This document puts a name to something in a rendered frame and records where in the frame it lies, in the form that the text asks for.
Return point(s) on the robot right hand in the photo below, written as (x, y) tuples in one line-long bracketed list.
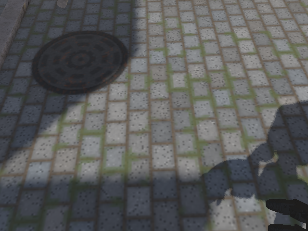
[(293, 208)]

